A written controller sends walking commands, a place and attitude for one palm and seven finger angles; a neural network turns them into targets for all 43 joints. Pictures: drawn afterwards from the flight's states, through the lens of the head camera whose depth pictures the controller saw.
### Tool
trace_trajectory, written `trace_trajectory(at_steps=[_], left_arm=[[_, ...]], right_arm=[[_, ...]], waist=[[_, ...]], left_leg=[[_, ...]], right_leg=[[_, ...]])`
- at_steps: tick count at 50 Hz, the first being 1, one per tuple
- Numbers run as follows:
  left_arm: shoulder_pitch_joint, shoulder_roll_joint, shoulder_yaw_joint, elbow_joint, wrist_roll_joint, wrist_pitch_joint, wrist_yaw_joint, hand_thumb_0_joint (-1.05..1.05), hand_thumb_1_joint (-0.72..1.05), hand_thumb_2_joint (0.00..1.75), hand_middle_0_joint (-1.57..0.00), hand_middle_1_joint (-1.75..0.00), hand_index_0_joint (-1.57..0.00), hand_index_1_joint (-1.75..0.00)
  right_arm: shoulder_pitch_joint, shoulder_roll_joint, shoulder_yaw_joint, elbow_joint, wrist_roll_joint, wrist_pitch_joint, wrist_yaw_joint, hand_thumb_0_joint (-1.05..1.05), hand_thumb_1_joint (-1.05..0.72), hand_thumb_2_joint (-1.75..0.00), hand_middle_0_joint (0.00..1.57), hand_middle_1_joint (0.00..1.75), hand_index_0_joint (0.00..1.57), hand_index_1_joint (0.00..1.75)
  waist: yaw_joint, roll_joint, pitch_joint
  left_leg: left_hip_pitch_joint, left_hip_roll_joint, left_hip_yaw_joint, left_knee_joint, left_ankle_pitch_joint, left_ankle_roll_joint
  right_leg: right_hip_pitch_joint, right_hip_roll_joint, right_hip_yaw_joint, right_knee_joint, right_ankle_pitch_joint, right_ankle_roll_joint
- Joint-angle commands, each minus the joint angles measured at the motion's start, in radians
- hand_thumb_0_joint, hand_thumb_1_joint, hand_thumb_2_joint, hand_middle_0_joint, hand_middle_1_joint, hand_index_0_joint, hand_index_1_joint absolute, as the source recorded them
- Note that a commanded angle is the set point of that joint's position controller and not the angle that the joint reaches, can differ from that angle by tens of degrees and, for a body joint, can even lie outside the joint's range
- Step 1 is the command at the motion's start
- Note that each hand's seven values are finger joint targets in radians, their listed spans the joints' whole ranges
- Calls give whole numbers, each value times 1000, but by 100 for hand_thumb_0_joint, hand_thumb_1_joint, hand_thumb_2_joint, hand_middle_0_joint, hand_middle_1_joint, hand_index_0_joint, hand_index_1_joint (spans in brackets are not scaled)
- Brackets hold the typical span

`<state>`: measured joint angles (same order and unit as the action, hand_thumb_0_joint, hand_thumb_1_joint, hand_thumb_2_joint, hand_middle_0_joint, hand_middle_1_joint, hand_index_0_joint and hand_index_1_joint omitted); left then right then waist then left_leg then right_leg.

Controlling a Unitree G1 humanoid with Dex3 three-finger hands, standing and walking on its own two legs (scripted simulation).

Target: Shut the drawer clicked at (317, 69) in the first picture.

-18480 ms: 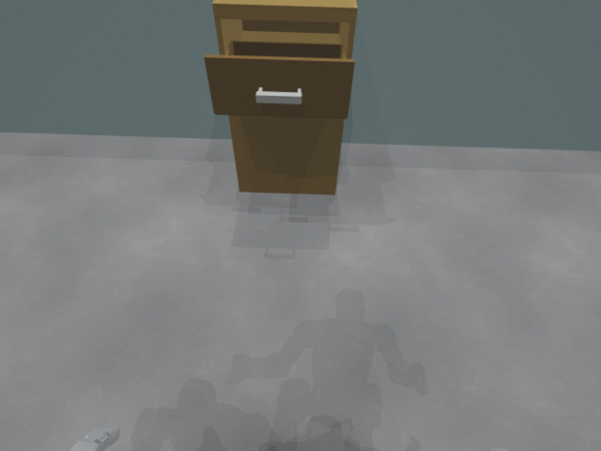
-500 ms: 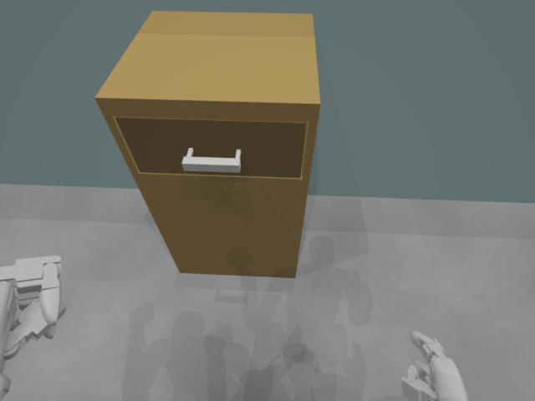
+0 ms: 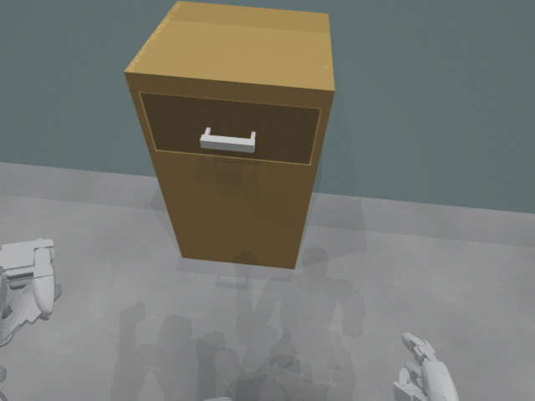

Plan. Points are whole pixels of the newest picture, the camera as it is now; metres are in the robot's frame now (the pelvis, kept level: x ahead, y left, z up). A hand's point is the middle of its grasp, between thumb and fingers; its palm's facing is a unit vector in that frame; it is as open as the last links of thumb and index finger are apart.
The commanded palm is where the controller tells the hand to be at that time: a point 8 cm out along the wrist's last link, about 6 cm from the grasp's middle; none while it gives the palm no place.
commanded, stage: step back with the hand held close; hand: left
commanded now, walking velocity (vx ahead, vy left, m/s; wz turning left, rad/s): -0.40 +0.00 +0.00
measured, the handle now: (229, 138) +0.71 +0.14 -0.06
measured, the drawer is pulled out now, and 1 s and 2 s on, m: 0.00 0.00 0.00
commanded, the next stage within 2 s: stop stepping back and stand still in 0.66 s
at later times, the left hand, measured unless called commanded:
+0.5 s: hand out of the picture +0.13 +0.26 +0.17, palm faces +0.36 -0.81 -0.46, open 3.3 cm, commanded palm +0.05 +0.30 +0.19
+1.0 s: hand out of the picture +0.00 +0.20 +0.20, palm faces +0.26 -0.81 -0.52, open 3.3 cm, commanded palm -0.03 +0.25 +0.19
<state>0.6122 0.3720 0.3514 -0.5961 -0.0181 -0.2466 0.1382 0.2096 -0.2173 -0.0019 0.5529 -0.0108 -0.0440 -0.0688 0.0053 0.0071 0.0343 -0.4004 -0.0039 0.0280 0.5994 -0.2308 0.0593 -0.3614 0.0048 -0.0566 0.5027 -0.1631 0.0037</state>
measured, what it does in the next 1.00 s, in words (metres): walks backwards: right foot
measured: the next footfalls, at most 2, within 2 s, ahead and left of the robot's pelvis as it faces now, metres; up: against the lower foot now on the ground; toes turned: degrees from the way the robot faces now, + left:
right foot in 0.88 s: -0.23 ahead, -0.11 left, +0.00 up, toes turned -6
left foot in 1.08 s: -0.15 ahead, +0.11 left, +0.00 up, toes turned +0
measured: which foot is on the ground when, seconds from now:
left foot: down 0.00-0.86, up 0.88-1.00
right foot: down 0.00-0.44, up 0.46-0.86, down 0.88-1.00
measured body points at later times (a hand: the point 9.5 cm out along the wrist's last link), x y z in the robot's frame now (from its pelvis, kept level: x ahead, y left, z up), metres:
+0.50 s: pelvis -0.06 +0.01 +0.00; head -0.03 +0.05 +0.45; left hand +0.10 +0.30 +0.19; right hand +0.13 -0.23 -0.07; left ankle -0.01 +0.09 -0.73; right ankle -0.01 -0.13 -0.71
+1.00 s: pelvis -0.18 -0.02 +0.01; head -0.19 -0.01 +0.46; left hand -0.02 +0.25 +0.22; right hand -0.06 -0.27 -0.08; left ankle -0.15 +0.09 -0.69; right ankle -0.27 -0.11 -0.73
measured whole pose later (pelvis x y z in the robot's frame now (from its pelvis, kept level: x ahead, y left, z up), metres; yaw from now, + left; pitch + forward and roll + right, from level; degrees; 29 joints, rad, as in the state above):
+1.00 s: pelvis -0.18 -0.02 +0.01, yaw -5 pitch +4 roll +1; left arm 0.77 0.48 0.43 -0.68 -0.08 -0.23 0.13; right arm 0.28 -0.20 0.00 0.66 0.00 -0.05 -0.05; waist 0.01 -0.04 -0.11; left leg -0.51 0.00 0.04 0.83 -0.26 -0.01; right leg -0.14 0.01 -0.02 0.42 -0.35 -0.04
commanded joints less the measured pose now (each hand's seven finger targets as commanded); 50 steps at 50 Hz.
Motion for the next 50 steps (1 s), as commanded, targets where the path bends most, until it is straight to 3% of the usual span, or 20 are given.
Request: trace_trajectory(at_steps=[1,4,7,12,14,17,19,20,22,23,25,27,29,38,41,42,44,45,47,50], left_arm=[[-28,186,153,-213,-3,-82,32,0,90,90,-140,-160,-140,-160],[1,182,177,-192,15,-100,25,0,90,90,-140,-160,-140,-160],[0,193,198,-194,22,-108,17,0,90,90,-140,-160,-140,-160],[26,195,181,-198,-17,-116,3,0,90,90,-140,-160,-140,-160],[9,211,170,-209,-30,-113,11,0,90,90,-140,-160,-140,-160],[16,227,182,-206,-31,-97,35,0,90,90,-140,-160,-140,-160],[24,223,186,-191,-29,-89,33,0,90,90,-140,-160,-140,-160],[20,215,177,-196,-30,-91,30,0,90,90,-140,-160,-140,-160],[-17,231,190,-245,-12,-108,23,0,90,90,-140,-160,-140,-160],[-26,230,193,-236,-15,-110,21,0,90,90,-140,-160,-140,-160],[-31,210,187,-255,-17,-116,13,0,90,90,-140,-160,-140,-160],[-20,176,149,-281,-35,-105,15,0,90,90,-140,-160,-140,-160],[3,146,105,-276,-35,-83,6,0,90,90,-140,-160,-140,-160],[9,198,143,-301,-63,-57,6,0,90,90,-140,-160,-140,-160],[143,242,204,-313,-78,-42,3,0,90,90,-140,-160,-140,-160],[170,244,199,-318,-83,-44,-3,0,90,90,-140,-160,-140,-160],[166,312,253,-317,-91,-41,10,0,90,90,-140,-160,-140,-160],[130,320,286,-313,-100,-29,28,0,90,90,-140,-160,-140,-160],[97,228,224,-176,-79,-5,18,0,90,90,-140,-160,-140,-160],[3,168,147,-53,-43,-5,30,0,90,90,-140,-160,-140,-160]], right_arm=[[-97,-142,-56,-151,0,-68,-20,0,-90,-90,20,30,20,30],[-110,-147,-63,-157,7,-82,-21,0,-90,-90,20,30,20,30],[-119,-144,-71,-163,7,-95,-18,0,-90,-90,20,30,20,30],[-78,-122,-78,-119,9,-89,0,0,-90,-90,20,30,20,30],[-74,-113,-88,-107,15,-77,8,0,-90,-90,20,30,20,30],[-85,-92,-85,-91,8,-52,4,0,-90,-90,20,30,20,30],[-101,-80,-71,-93,8,-39,-2,0,-90,-90,20,30,20,30],[-109,-93,-68,-91,9,-37,-9,0,-90,-90,20,30,20,30],[-136,-129,-73,-111,4,-58,-23,0,-90,-90,20,30,20,30],[-92,-104,-76,-102,-6,-80,-19,0,-90,-90,20,30,20,30],[-77,-118,-81,-94,-29,-112,-5,0,-90,-90,20,30,20,30],[-57,-112,-82,-76,-20,-129,5,0,-90,-90,20,30,20,30],[-51,-111,-83,-59,-8,-136,22,0,-90,-90,20,30,20,30],[-85,-95,-51,-54,-35,-141,23,0,-90,-90,20,30,20,30],[-95,-94,-47,-106,-25,-114,29,0,-90,-90,20,30,20,30],[-101,-85,-40,-113,-16,-99,29,0,-90,-90,20,30,20,30],[-113,-83,-35,-107,-10,-63,23,0,-90,-90,20,30,20,30],[-116,-93,-34,-102,-17,-63,17,0,-90,-90,20,30,20,30],[-70,-80,-48,-61,24,-66,10,0,-90,-90,20,30,20,30],[-112,-90,-32,-60,31,-88,-18,0,-90,-90,20,30,20,30]], waist=[[-24,100,-95],[-6,202,-126],[-4,160,-105],[-28,-56,-188],[-33,-129,-205],[-33,-132,-190],[-35,-143,-147],[-39,-70,-120],[-21,254,-148],[-24,249,-185],[-18,237,-196],[-11,144,-201],[-6,147,-221],[-2,271,-286],[12,269,-297],[5,187,-271],[8,-157,-187],[17,-162,-142],[-23,-191,-104],[-21,-113,-24]], left_leg=[[-204,122,-196,-297,-311,36],[-420,210,-266,-407,-443,80],[-488,211,-262,-360,-434,95],[-104,43,-90,-65,-111,-4],[46,-11,-44,96,-122,-43],[87,-15,-58,247,-144,-54],[89,12,-71,43,-97,-43],[108,32,-91,-118,-25,-26],[-38,259,-309,-328,236,49],[4,308,-311,-310,387,84],[-85,372,-347,-354,173,117],[127,332,-261,-270,405,111],[255,290,-190,-273,471,74],[282,239,-153,-487,35,10],[192,109,-25,-418,-116,-63],[212,53,35,-289,-113,-83],[188,-12,24,217,-95,-92],[29,6,-34,381,-130,-86],[-148,30,-76,403,-70,-78],[-37,51,-2,64,-67,-48]], right_leg=[[227,-8,108,-16,-133,3],[447,60,81,220,16,21],[474,65,118,249,49,20],[162,-100,311,-36,210,-39],[-5,-202,378,-176,35,-89],[-88,-263,369,-236,15,-143],[-64,-199,280,-168,85,-100],[-72,-128,224,-102,53,-57],[90,67,76,246,-37,18],[46,79,111,384,-216,12],[52,80,166,646,-316,8],[-87,55,149,534,-341,10],[-118,54,86,473,-333,17],[76,95,-9,135,-384,-8],[271,95,-74,-180,-231,-34],[234,32,-29,-288,-188,-41],[-101,-305,278,-431,-338,-132],[-99,-397,328,-414,-253,-199],[58,-304,233,-290,-154,-164],[111,-250,159,-187,124,-118]])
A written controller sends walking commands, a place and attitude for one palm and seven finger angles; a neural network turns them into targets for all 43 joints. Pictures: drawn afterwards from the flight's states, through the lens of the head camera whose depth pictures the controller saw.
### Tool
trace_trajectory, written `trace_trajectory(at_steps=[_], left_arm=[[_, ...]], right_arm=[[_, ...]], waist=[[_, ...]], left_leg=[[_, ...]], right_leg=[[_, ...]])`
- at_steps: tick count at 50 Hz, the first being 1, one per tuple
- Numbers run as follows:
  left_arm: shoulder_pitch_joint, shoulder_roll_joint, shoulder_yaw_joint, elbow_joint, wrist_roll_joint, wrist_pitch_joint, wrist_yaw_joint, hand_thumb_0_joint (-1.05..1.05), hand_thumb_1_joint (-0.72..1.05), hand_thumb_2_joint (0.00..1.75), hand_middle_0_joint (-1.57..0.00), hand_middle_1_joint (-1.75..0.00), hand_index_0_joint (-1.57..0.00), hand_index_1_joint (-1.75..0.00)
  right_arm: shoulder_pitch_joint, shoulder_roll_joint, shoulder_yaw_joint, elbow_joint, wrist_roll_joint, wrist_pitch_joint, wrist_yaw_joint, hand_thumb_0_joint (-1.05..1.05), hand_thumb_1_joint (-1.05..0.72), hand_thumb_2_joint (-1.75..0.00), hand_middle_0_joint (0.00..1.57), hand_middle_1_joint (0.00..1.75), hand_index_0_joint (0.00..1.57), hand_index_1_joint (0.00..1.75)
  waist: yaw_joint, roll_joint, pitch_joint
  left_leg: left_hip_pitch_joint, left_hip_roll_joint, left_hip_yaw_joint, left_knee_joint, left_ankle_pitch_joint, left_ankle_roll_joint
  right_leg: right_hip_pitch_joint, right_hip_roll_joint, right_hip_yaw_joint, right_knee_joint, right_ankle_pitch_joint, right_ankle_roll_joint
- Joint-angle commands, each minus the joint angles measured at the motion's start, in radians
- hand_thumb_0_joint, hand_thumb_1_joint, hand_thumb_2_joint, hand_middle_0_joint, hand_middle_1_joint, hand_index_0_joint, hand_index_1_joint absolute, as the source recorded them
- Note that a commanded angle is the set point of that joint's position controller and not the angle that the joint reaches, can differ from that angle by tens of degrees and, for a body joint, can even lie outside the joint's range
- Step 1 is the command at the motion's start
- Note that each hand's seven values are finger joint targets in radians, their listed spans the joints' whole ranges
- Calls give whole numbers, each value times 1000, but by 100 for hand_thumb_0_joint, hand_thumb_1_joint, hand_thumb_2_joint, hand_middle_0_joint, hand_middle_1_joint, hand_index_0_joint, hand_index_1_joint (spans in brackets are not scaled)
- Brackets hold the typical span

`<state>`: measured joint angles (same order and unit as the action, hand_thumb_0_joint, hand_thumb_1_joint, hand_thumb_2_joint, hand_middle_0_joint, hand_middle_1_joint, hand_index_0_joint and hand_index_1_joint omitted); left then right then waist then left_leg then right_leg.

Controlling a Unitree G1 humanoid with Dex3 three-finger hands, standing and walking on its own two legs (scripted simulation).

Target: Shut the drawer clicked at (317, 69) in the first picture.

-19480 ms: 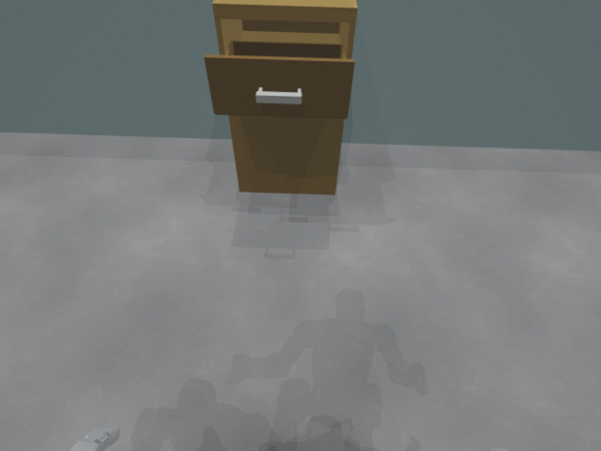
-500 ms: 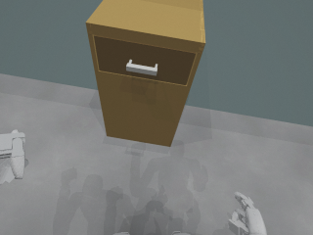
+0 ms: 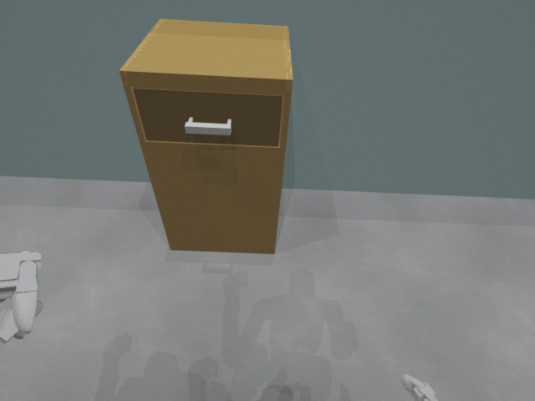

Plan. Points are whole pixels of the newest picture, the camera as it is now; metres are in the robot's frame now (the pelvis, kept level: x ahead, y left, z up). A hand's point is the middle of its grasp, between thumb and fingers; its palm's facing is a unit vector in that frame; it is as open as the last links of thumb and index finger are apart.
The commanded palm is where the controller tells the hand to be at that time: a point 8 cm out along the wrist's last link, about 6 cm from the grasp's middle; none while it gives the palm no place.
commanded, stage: stop stepping back and stand still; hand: left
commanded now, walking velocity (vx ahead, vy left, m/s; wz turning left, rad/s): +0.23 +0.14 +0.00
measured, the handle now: (209, 124) +0.87 +0.24 -0.07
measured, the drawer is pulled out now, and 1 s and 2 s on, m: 0.00 0.00 0.00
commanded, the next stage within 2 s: let the arm hang, fingers relaxed in 0.90 s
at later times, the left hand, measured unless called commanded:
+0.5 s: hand out of the picture +0.11 +0.27 +0.17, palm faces +0.43 -0.79 -0.45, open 3.2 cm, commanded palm +0.06 +0.30 +0.18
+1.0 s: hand out of the picture +0.11 +0.28 +0.15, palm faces +0.37 -0.81 -0.45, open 3.3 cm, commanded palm none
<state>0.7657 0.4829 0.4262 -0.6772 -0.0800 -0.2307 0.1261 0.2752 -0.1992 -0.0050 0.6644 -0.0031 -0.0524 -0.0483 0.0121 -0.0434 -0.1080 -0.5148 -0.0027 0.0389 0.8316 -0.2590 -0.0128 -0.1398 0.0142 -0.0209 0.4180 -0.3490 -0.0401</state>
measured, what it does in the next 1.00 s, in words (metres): steps on the spot: left foot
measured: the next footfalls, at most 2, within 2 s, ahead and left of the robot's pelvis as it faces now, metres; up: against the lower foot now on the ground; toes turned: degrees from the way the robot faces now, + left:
left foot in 0.08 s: +0.02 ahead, +0.13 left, +0.00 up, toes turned +5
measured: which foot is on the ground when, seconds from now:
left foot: up 0.00-0.06, down 0.08-1.00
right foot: down 0.00-1.00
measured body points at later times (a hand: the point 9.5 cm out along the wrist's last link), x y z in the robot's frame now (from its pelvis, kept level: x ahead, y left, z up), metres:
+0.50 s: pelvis -0.06 +0.01 +0.00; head -0.08 +0.01 +0.45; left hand +0.08 +0.31 +0.19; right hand +0.11 -0.21 -0.09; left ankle -0.02 +0.13 -0.74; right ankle -0.09 -0.09 -0.74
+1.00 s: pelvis -0.07 +0.03 +0.00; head -0.06 +0.04 +0.45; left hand +0.08 +0.32 +0.17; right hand +0.10 -0.20 -0.08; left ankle -0.02 +0.13 -0.74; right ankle -0.09 -0.09 -0.74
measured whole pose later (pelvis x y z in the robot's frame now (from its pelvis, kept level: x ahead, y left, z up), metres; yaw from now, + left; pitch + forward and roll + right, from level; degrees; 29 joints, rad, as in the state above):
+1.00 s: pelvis -0.07 +0.03 +0.00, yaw +2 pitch +0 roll -1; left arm 0.64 0.37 0.35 -0.54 -0.04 -0.22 0.14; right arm 0.20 -0.19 0.01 0.62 -0.01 -0.12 -0.08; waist 0.00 0.01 0.04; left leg -0.29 0.02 0.05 0.45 -0.15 0.03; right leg -0.15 0.00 -0.05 0.40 -0.24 0.00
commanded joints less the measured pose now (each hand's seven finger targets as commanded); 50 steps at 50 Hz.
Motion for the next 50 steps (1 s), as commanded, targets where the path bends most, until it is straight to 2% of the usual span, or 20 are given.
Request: trace_trajectory(at_steps=[1,3,4,6,7,8,9,10,11,14,16,17,19,21,23,25,34,39,49,50], left_arm=[[-214,42,36,27,25,-23,39,0,90,90,-140,-160,-140,-160],[-222,22,8,76,39,-28,40,0,90,90,-140,-160,-140,-160],[-246,17,-13,45,42,-35,41,0,90,90,-140,-160,-140,-160],[-265,47,-10,-14,49,-45,43,0,90,90,-140,-160,-140,-160],[-219,72,26,-19,59,-43,47,0,90,90,-140,-160,-140,-160],[-242,80,20,-116,58,-51,39,0,90,90,-140,-160,-140,-160],[-232,86,30,-144,52,-54,30,0,90,90,-140,-160,-140,-160],[-206,87,49,-159,50,-60,31,0,90,90,-140,-160,-140,-160],[-183,130,92,-176,52,-63,37,0,90,90,-140,-160,-140,-160],[-104,107,112,-104,37,-81,39,0,90,90,-140,-160,-140,-160],[-81,85,109,-44,26,-79,38,0,90,90,-140,-160,-140,-160],[-80,70,100,-20,23,-77,37,0,90,90,-140,-160,-140,-160],[-106,45,73,-4,20,-74,32,0,90,90,-140,-160,-140,-160],[-146,24,39,2,23,-69,25,0,90,90,-140,-160,-140,-160],[-184,23,22,17,30,-62,23,0,90,90,-140,-160,-140,-160],[-230,18,2,1,39,-57,22,0,90,90,-140,-160,-140,-160],[-181,47,34,-133,51,-54,37,0,90,90,-140,-160,-140,-160],[-111,37,50,-83,37,-52,36,0,90,90,-140,-160,-140,-160],[-146,34,30,-61,34,-44,31,0,90,90,-140,-160,-140,-160],[-284,-67,-319,790,131,122,-109,0,90,90,-140,-160,-140,-160]], right_arm=[[-185,-118,-30,-165,26,-93,-45,0,-90,-90,20,30,20,30],[-133,-135,-35,-142,22,-111,-51,0,-90,-90,20,30,20,30],[-122,-153,-46,-153,21,-114,-52,0,-90,-90,20,30,20,30],[-112,-165,-51,-171,32,-116,-48,0,-90,-90,20,30,20,30],[-91,-146,-46,-176,22,-110,-46,0,-90,-90,20,30,20,30],[-111,-135,-35,-187,17,-106,-40,0,-90,-90,20,30,20,30],[-145,-135,-32,-195,19,-113,-34,0,-90,-90,20,30,20,30],[-149,-143,-37,-200,19,-118,-31,0,-90,-90,20,30,20,30],[-147,-152,-41,-201,15,-119,-29,0,-90,-90,20,30,20,30],[-139,-111,-37,-202,16,-109,-16,0,-90,-90,20,30,20,30],[-128,-105,-40,-199,19,-96,-13,0,-90,-90,20,30,20,30],[-126,-99,-35,-198,20,-91,-13,0,-90,-90,20,30,20,30],[-137,-108,-32,-195,18,-91,-19,0,-90,-90,20,30,20,30],[-148,-121,-36,-195,15,-99,-30,0,-90,-90,20,30,20,30],[-142,-122,-29,-190,11,-103,-36,0,-90,-90,20,30,20,30],[-149,-127,-30,-192,9,-114,-40,0,-90,-90,20,30,20,30],[-167,-116,-19,-212,-6,-138,-38,0,-90,-90,20,30,20,30],[-159,-112,-21,-211,-6,-128,-36,0,-90,-90,20,30,20,30],[-164,-120,-28,-200,0,-120,-41,0,-90,-90,20,30,20,30],[-210,-327,-86,60,10,-138,53,0,-90,-90,20,30,20,30]], waist=[[-34,-51,127],[-26,7,85],[-22,59,48],[-15,31,-25],[-20,23,-36],[-28,75,-42],[-20,136,0],[-11,140,62],[-8,101,83],[-24,-17,63],[-29,-32,64],[-30,-25,75],[-31,52,106],[-29,103,124],[-27,69,133],[-25,39,129],[-13,178,70],[-18,137,72],[-16,80,51],[-48,100,80]], left_leg=[[156,39,9,-275,-18,37],[291,35,25,-460,113,68],[367,77,-14,-445,236,93],[498,144,-82,-341,473,128],[482,127,-53,-285,568,120],[412,111,-66,-321,573,109],[306,126,-118,-427,384,96],[227,141,-142,-452,251,100],[183,125,-129,-432,190,91],[174,36,-15,-249,147,38],[166,23,-6,-232,45,23],[193,32,-12,-280,41,25],[294,51,-35,-362,90,35],[331,89,-77,-414,114,53],[307,108,-109,-456,72,63],[302,102,-110,-472,13,63],[257,93,-131,-547,-125,54],[263,85,-116,-517,-47,39],[325,80,-89,-474,66,41],[237,110,-117,-274,352,50]], right_leg=[[-124,-251,106,-75,322,-45],[-72,-180,70,45,453,27],[-78,-134,53,122,499,78],[-148,-93,29,191,530,128],[-124,-87,8,169,599,117],[-74,-85,-9,179,563,92],[-48,-56,-17,153,240,76],[-31,-44,-10,96,143,65],[-12,-54,21,44,160,54],[-14,-191,185,-76,342,-9],[-18,-234,216,-99,367,-40],[-42,-223,190,-94,324,-37],[-143,-152,119,-93,145,-1],[-173,-86,67,-70,106,31],[-150,-57,44,-67,90,47],[-137,-51,45,-85,58,49],[-47,-35,24,-70,16,39],[-54,-38,22,-91,57,34],[-74,-49,31,-101,127,40],[-168,-138,5,70,338,9]])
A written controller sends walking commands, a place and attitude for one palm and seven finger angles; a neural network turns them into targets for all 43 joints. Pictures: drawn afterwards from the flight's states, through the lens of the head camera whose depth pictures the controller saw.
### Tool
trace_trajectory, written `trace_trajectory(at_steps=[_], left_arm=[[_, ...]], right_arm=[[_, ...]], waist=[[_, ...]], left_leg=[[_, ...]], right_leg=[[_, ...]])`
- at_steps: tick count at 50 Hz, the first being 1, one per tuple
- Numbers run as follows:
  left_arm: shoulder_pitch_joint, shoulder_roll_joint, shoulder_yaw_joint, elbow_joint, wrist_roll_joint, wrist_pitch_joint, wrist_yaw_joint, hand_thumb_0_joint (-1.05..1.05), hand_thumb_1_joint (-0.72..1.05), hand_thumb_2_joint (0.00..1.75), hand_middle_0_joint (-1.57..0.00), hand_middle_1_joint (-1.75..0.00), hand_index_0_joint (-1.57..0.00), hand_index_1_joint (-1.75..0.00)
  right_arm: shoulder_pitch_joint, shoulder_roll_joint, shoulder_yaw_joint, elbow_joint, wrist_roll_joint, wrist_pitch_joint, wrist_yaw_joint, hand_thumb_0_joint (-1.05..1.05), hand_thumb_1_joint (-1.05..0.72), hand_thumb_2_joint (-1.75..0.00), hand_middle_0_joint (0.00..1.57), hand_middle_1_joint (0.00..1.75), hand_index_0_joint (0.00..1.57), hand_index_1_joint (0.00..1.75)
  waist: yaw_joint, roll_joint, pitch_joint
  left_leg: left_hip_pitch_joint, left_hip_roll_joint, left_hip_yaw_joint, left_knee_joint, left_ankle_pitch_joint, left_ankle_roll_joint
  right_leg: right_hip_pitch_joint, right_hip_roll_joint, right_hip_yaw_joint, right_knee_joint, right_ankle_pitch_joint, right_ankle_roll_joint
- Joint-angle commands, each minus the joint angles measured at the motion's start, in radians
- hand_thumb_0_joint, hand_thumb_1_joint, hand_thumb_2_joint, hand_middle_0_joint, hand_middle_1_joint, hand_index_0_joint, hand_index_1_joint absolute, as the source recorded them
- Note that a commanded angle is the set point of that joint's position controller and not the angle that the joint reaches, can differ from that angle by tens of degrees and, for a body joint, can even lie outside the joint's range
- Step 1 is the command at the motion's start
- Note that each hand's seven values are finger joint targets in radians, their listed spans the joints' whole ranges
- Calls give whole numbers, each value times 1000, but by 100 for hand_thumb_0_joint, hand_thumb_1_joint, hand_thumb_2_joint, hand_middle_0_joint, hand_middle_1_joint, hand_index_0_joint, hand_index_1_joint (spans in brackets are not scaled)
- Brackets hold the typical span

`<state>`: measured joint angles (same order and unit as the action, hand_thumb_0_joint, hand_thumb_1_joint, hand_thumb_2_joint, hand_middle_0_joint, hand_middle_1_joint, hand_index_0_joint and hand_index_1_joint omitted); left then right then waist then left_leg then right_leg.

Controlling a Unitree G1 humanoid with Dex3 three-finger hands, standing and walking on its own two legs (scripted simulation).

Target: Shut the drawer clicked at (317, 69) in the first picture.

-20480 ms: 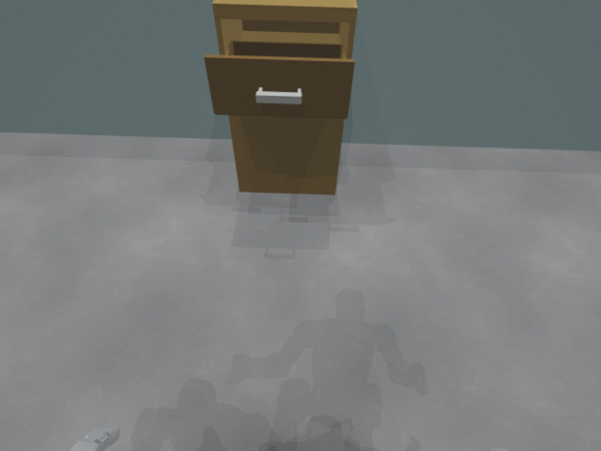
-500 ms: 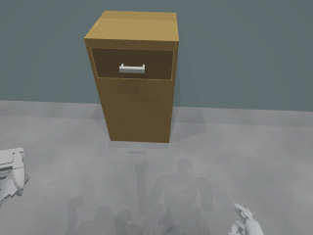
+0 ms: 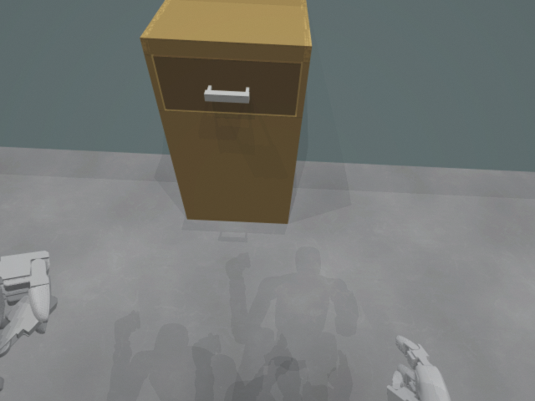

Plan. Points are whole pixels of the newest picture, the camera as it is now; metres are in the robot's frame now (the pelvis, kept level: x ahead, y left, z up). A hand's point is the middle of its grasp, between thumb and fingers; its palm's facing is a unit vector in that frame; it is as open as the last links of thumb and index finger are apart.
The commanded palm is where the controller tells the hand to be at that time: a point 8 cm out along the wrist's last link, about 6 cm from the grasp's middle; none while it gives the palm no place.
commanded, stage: let the arm hang, fingers relaxed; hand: left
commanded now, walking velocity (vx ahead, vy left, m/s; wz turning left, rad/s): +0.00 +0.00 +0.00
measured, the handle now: (227, 92) +0.95 +0.18 -0.07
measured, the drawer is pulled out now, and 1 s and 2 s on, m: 0.00 0.00 0.00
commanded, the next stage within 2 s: look to check the result in 1.10 s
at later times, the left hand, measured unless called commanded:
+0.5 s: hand out of the picture -0.05 +0.21 -0.18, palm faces +0.04 -0.97 -0.25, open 4.5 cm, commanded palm none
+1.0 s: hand out of the picture +0.03 +0.16 -0.18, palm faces +0.02 -0.98 -0.20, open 7.3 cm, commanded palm none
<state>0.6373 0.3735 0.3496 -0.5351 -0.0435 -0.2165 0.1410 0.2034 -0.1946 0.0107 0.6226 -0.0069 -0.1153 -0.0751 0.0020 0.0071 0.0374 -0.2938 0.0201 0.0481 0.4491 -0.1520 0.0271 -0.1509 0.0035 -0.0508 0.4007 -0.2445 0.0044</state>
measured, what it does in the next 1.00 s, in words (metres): stands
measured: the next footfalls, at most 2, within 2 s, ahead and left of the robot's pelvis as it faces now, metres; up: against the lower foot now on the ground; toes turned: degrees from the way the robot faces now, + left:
none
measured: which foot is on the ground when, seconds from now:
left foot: down 0.00-1.00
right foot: down 0.00-1.00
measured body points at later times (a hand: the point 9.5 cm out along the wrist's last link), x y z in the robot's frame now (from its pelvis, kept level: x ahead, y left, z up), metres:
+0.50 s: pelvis -0.01 +0.00 +0.00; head +0.02 +0.01 +0.44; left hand -0.05 +0.26 -0.16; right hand +0.02 -0.25 -0.15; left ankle +0.06 +0.10 -0.74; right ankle -0.02 -0.12 -0.74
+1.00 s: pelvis +0.01 -0.02 +0.00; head +0.01 -0.02 +0.45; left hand +0.03 +0.21 -0.16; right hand +0.01 -0.24 -0.16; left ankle +0.06 +0.10 -0.74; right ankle -0.02 -0.12 -0.74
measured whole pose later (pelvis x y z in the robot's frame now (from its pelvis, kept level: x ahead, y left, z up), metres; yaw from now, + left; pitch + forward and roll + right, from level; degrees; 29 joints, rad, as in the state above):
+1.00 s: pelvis +0.01 -0.02 +0.00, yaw +1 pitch -2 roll +0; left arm 0.23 0.16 0.00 1.12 0.01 0.00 0.03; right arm 0.25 -0.16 -0.02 1.15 -0.02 0.01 -0.03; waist -0.01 0.01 0.04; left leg -0.24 0.01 0.04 0.42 -0.15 0.01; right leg -0.12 0.00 -0.06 0.43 -0.28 -0.02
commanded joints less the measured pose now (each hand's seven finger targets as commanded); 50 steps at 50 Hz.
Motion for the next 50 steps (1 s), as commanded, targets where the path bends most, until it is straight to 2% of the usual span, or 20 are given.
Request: trace_trajectory(at_steps=[1,2,4,6,7,8,10,12,14,15,17,20,22,24,26,29,37,42,46,50], left_arm=[[-158,23,-229,664,81,176,-137,0,90,90,-136,-156,-136,-156],[-160,16,-234,648,75,198,-137,0,90,90,-132,-151,-132,-151],[-219,9,-243,740,80,200,-137,0,90,90,-124,-143,-124,-143],[-276,25,-253,854,83,203,-135,0,90,90,-116,-134,-116,-134],[-299,30,-257,913,80,206,-134,0,90,90,-112,-130,-112,-130],[-321,35,-264,979,78,210,-133,0,90,90,-108,-125,-108,-125],[-347,32,-279,1094,72,219,-128,0,90,90,-100,-117,-100,-117],[-335,13,-295,1199,67,229,-126,0,90,90,-92,-108,-92,-108],[-313,3,-305,1294,62,231,-127,0,90,90,-84,-99,-84,-99],[-306,1,-308,1335,62,229,-128,0,90,90,-80,-95,-80,-95],[-295,-2,-306,1402,60,224,-128,0,90,90,-72,-86,-72,-86],[-297,-4,-306,1476,60,219,-129,0,90,90,-60,-73,-60,-73],[-304,-6,-309,1512,59,216,-129,0,90,90,-52,-65,-52,-65],[-307,-11,-316,1546,58,213,-128,0,90,90,-44,-56,-44,-56],[-300,-15,-320,1576,57,210,-125,0,90,90,-36,-47,-36,-47],[-296,-24,-323,1611,56,211,-121,0,90,90,-24,-34,-24,-34],[-302,-42,-327,1646,55,210,-113,0,90,90,-20,-30,-20,-30],[-309,-65,-327,1647,55,212,-111,0,90,90,-20,-30,-20,-30],[-311,-72,-324,1645,54,206,-108,0,90,90,-20,-30,-20,-30],[-319,-97,-324,1648,51,206,-107,0,90,90,-20,-30,-20,-30]], right_arm=[[-51,-258,-107,93,23,-13,81,0,-90,-90,20,30,20,30],[-30,-240,-96,64,28,10,80,0,-90,-90,20,30,20,30],[-34,-229,-75,73,7,40,81,0,-90,-90,20,30,20,30],[-46,-233,-68,84,-7,58,79,0,-90,-90,20,30,20,30],[-55,-235,-66,98,-11,65,78,0,-90,-90,20,30,20,30],[-62,-236,-64,115,-15,73,76,0,-90,-90,20,30,20,30],[-64,-223,-57,147,-19,89,74,0,-90,-90,20,30,20,30],[-66,-200,-46,183,-20,102,71,0,-90,-90,20,30,20,30],[-54,-178,-41,218,-18,111,66,0,-90,-90,20,30,20,30],[-46,-172,-42,238,-17,113,64,0,-90,-90,20,30,20,30],[-18,-167,-46,268,-14,118,59,0,-90,-90,20,30,20,30],[9,-167,-55,312,-12,123,53,0,-90,-90,20,30,20,30],[32,-173,-59,337,-8,123,51,0,-90,-90,20,30,20,30],[52,-170,-61,367,-6,121,48,0,-90,-90,20,30,20,30],[60,-169,-60,391,-4,120,47,0,-90,-90,20,30,20,30],[69,-157,-58,422,-5,120,46,0,-90,-90,20,30,20,30],[75,-118,-51,472,-8,120,47,0,-90,-90,20,30,20,30],[83,-86,-45,488,-11,121,46,0,-90,-90,20,30,20,30],[90,-76,-43,492,-9,112,44,0,-90,-90,20,30,20,30],[97,-55,-38,503,-11,110,39,0,-90,-90,20,30,20,30]], waist=[[-24,12,-154],[-27,4,-143],[-15,-73,-136],[-9,-182,-121],[-5,-183,-101],[-7,-166,-96],[-6,-43,-74],[3,103,-47],[8,170,-38],[7,190,-41],[5,184,-64],[-2,161,-57],[-6,72,-40],[-11,31,-25],[-10,15,-10],[-11,-21,19],[-11,-37,53],[-9,-2,73],[-4,2,31],[-7,25,34]], left_leg=[[101,88,-98,123,312,-4],[106,88,-101,128,275,-4],[35,102,-154,96,194,32],[7,95,-168,82,188,38],[-4,83,-166,80,169,39],[8,74,-160,74,153,37],[9,74,-166,25,130,34],[-15,82,-184,-40,36,31],[-20,74,-184,-80,-79,25],[-11,70,-184,-92,-117,23],[12,73,-180,-92,-142,21],[40,73,-185,-108,-197,19],[58,82,-189,-108,-172,23],[81,83,-181,-105,-139,24],[99,85,-171,-99,-95,24],[101,86,-165,-113,-104,24],[110,78,-130,-107,-62,16],[90,73,-119,-110,-56,9],[100,76,-113,-91,48,8],[105,77,-106,-87,81,4]], right_leg=[[-145,-130,91,62,239,-32],[-158,-128,69,64,182,-32],[-154,-95,51,101,46,-42],[-122,-92,63,100,48,-55],[-120,-107,72,86,54,-62],[-123,-113,84,78,49,-68],[-105,-106,80,72,13,-61],[-85,-89,72,56,-72,-48],[-70,-83,73,31,-101,-49],[-69,-83,76,19,-104,-52],[-53,-87,73,-7,-100,-57],[-71,-89,76,-42,-119,-67],[-84,-93,71,-59,-113,-67],[-100,-98,74,-72,-108,-68],[-111,-101,71,-80,-94,-67],[-124,-103,73,-90,-110,-64],[-139,-112,80,-106,-118,-61],[-134,-110,83,-104,-114,-57],[-81,-110,80,-90,-15,-54],[-67,-111,80,-91,23,-53]])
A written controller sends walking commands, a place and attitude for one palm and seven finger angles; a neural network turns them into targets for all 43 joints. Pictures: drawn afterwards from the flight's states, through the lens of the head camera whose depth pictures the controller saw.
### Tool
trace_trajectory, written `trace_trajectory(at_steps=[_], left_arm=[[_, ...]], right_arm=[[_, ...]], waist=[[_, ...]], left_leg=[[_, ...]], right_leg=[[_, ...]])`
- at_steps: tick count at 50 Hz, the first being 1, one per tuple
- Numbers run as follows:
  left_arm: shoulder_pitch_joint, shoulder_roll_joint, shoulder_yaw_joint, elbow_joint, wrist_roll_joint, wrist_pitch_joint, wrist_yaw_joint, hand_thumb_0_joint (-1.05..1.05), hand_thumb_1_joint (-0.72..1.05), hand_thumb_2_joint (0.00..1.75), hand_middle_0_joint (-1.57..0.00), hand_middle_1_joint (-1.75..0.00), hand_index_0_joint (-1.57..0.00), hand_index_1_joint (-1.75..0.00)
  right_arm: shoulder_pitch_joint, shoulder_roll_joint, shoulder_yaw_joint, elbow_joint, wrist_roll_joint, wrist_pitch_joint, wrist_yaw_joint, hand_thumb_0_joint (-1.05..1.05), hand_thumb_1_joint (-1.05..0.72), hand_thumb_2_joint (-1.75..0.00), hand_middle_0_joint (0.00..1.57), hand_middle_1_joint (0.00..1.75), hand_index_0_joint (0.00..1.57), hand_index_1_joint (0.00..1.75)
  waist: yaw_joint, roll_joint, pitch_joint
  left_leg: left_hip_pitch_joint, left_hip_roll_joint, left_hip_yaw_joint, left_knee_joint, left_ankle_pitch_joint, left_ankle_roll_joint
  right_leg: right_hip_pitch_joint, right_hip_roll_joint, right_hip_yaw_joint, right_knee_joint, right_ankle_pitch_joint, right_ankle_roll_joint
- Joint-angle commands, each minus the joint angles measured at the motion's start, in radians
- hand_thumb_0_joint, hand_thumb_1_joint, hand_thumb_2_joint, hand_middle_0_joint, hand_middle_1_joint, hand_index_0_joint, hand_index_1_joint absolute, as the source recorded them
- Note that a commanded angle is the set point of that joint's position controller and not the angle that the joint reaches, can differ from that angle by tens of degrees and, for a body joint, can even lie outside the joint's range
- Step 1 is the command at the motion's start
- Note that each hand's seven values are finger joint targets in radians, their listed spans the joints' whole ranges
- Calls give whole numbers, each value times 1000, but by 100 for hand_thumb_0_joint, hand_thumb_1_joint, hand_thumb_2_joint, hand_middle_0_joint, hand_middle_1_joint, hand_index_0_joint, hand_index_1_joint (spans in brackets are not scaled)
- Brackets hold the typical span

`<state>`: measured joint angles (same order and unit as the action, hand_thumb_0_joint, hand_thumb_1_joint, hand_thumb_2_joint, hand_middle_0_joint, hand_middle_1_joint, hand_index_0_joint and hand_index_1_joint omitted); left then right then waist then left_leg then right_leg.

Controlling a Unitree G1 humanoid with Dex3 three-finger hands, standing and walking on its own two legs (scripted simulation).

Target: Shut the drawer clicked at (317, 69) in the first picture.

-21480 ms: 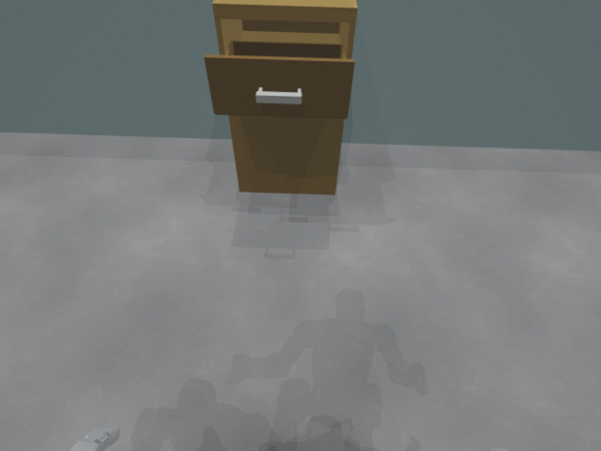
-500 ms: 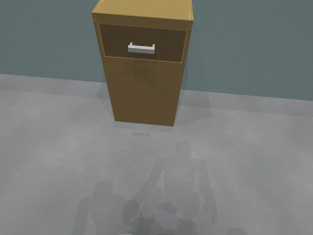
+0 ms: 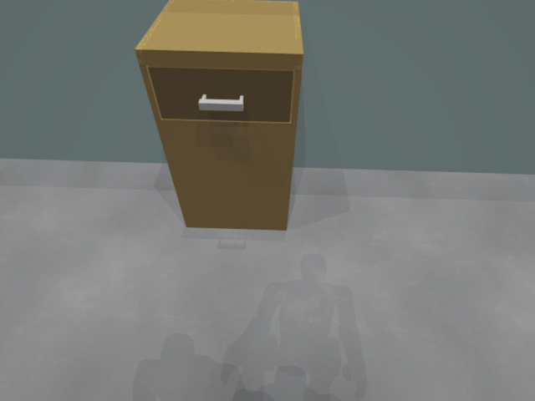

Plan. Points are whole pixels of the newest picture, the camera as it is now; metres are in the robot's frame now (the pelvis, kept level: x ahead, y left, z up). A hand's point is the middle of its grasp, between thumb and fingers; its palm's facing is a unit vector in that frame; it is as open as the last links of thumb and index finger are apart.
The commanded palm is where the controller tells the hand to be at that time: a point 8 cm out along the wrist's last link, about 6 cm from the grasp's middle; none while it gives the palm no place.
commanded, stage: let the arm hang, fingers relaxed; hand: left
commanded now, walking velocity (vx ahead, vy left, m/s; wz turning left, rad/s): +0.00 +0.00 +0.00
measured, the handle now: (222, 101) +0.94 +0.19 -0.07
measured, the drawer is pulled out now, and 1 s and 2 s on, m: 0.00 0.00 0.00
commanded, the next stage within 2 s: look to check the result in 0.10 s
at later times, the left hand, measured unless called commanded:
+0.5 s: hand out of the picture +0.01 +0.16 -0.17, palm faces +0.04 -0.98 -0.20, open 7.4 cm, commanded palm none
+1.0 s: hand out of the picture +0.04 +0.17 -0.17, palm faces +0.02 -0.97 -0.24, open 7.4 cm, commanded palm none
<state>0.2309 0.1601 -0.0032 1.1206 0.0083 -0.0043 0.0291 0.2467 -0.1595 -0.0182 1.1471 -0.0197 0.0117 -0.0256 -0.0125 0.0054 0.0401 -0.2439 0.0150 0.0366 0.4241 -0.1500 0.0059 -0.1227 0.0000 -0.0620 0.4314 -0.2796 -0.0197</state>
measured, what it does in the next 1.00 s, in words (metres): stands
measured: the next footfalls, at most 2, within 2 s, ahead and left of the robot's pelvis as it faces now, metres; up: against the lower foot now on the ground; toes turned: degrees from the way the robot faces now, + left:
none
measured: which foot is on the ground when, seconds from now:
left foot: down 0.00-1.00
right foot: down 0.00-1.00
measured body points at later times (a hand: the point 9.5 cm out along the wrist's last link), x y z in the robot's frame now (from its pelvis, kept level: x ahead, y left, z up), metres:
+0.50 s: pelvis +0.02 -0.01 +0.00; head +0.03 -0.02 +0.45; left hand +0.00 +0.21 -0.16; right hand +0.02 -0.23 -0.16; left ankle +0.05 +0.12 -0.74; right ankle -0.03 -0.10 -0.74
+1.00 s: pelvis +0.02 -0.02 +0.00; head +0.04 -0.02 +0.45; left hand +0.04 +0.23 -0.15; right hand +0.04 -0.26 -0.16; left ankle +0.05 +0.12 -0.74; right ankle -0.03 -0.10 -0.74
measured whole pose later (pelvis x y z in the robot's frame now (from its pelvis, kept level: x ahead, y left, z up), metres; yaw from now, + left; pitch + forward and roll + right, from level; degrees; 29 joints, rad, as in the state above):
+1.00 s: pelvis +0.02 -0.02 +0.00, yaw +0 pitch -2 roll +0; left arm 0.23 0.19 0.02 1.13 0.01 -0.01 0.03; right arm 0.21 -0.19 -0.02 1.15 -0.02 0.01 -0.04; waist -0.01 0.01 0.06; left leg -0.20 0.04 0.03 0.40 -0.17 -0.02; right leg -0.06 0.03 -0.07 0.37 -0.29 -0.04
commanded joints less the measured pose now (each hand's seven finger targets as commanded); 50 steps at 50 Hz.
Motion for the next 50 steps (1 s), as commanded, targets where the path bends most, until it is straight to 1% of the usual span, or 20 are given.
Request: trace_trajectory(at_steps=[1,4,6,7,8,10,11,13,18,22,25,28,33,36,38,42,46,48,49,50], left_arm=[[89,123,31,-11,0,-8,6,0,90,90,-20,-30,-20,-30],[92,106,30,-4,-2,-7,7,0,90,90,-20,-30,-20,-30],[92,117,33,-7,-1,-10,8,0,90,90,-20,-30,-20,-30],[90,107,32,-5,-2,-9,9,0,90,90,-20,-30,-20,-30],[93,104,32,-4,-2,-9,9,0,90,90,-20,-30,-20,-30],[93,104,32,-4,-3,-9,9,0,90,90,-20,-30,-20,-30],[97,109,35,-5,-1,-10,10,0,90,90,-20,-30,-20,-30],[99,102,35,-3,-2,-10,10,0,90,90,-20,-30,-20,-30],[104,100,36,0,-1,-11,11,0,90,90,-20,-30,-20,-30],[106,105,37,1,-1,-13,11,0,90,90,-20,-30,-20,-30],[102,109,38,1,0,-14,10,0,90,90,-20,-30,-20,-30],[99,113,38,0,0,-15,10,0,90,90,-20,-30,-20,-30],[89,126,41,-3,0,-17,8,0,90,90,-20,-30,-20,-30],[85,137,43,-7,1,-18,8,0,90,90,-20,-30,-20,-30],[76,139,43,-8,0,-18,8,0,90,90,-20,-30,-20,-30],[65,152,46,-12,0,-20,7,0,90,90,-20,-30,-20,-30],[51,165,48,-19,0,-20,6,0,90,90,-20,-30,-20,-30],[42,168,50,-20,0,-19,5,0,90,90,-20,-30,-20,-30],[38,171,50,-19,-1,-19,4,0,90,90,-20,-30,-20,-30],[40,171,48,-21,-1,-19,3,0,90,90,-20,-30,-20,-30]], right_arm=[[59,-96,-11,-24,3,-18,-12,0,-90,-90,20,30,20,30],[62,-83,-9,-17,2,-17,-14,0,-90,-90,20,30,20,30],[68,-92,-13,-21,5,-18,-15,0,-90,-90,20,30,20,30],[66,-86,-13,-16,4,-17,-16,0,-90,-90,20,30,20,30],[70,-85,-13,-15,3,-18,-17,0,-90,-90,20,30,20,30],[73,-83,-12,-12,4,-17,-18,0,-90,-90,20,30,20,30],[72,-93,-15,-17,5,-17,-18,0,-90,-90,20,30,20,30],[72,-85,-15,-12,4,-18,-19,0,-90,-90,20,30,20,30],[69,-87,-16,-13,5,-18,-21,0,-90,-90,20,30,20,30],[58,-91,-18,-15,6,-16,-20,0,-90,-90,20,30,20,30],[52,-97,-19,-17,4,-17,-20,0,-90,-90,20,30,20,30],[43,-103,-20,-18,4,-16,-20,0,-90,-90,20,30,20,30],[29,-116,-20,-22,5,-20,-20,0,-90,-90,20,30,20,30],[22,-129,-21,-28,6,-19,-20,0,-90,-90,20,30,20,30],[16,-131,-20,-25,4,-20,-20,0,-90,-90,20,30,20,30],[8,-141,-22,-28,5,-22,-20,0,-90,-90,20,30,20,30],[-1,-160,-23,-33,5,-22,-19,0,-90,-90,20,30,20,30],[-2,-158,-21,-31,4,-23,-19,0,-90,-90,20,30,20,30],[-4,-163,-21,-31,4,-23,-19,0,-90,-90,20,30,20,30],[-12,-165,-21,-32,4,-24,-18,0,-90,-90,20,30,20,30]], waist=[[9,26,16],[9,28,25],[8,4,14],[7,-2,19],[6,9,13],[4,9,23],[5,7,15],[5,2,9],[4,5,28],[3,-10,32],[1,2,34],[2,-2,40],[4,6,28],[5,-6,33],[4,10,22],[5,2,11],[6,0,10],[6,6,10],[5,-2,9],[7,7,9]], left_leg=[[59,85,-96,-53,109,26],[60,85,-89,-53,97,23],[68,86,-88,-44,125,24],[72,87,-88,-45,117,24],[76,87,-84,-43,116,23],[75,87,-86,-44,116,23],[81,88,-87,-38,130,25],[91,89,-83,-38,137,25],[92,91,-81,-42,127,26],[93,90,-77,-39,110,23],[96,90,-78,-44,102,23],[97,90,-79,-44,102,22],[104,93,-79,-44,128,23],[102,92,-79,-45,125,21],[107,93,-78,-46,128,21],[112,97,-75,-46,146,20],[114,97,-80,-49,147,20],[111,99,-82,-56,144,20],[113,100,-81,-58,147,20],[117,98,-83,-56,147,20]], right_leg=[[-79,-106,90,-116,86,-29],[-80,-106,89,-122,87,-29],[-67,-108,84,-121,122,-29],[-73,-108,83,-122,116,-29],[-69,-109,86,-125,119,-30],[-72,-106,88,-126,117,-30],[-67,-105,87,-124,133,-31],[-63,-106,80,-120,148,-29],[-71,-104,85,-129,141,-29],[-73,-106,84,-137,136,-29],[-77,-106,90,-142,125,-30],[-78,-107,93,-145,136,-29],[-61,-109,91,-142,177,-27],[-61,-108,93,-147,181,-25],[-50,-111,94,-145,192,-27],[-39,-113,90,-143,223,-26],[-35,-111,92,-148,215,-26],[-30,-112,92,-149,205,-27],[-28,-112,89,-148,207,-28],[-31,-114,93,-150,210,-27]])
